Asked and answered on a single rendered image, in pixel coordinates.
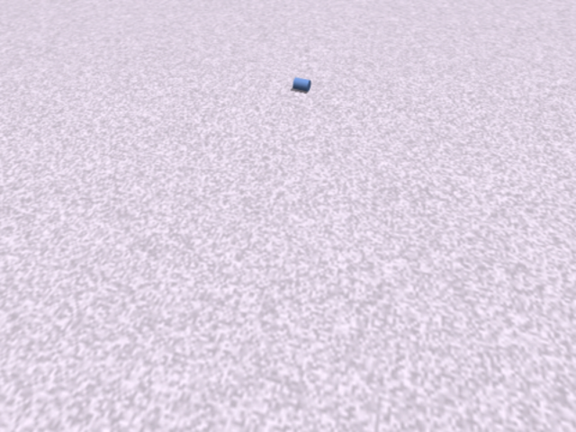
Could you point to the can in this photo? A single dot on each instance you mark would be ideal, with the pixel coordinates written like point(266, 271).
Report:
point(301, 84)

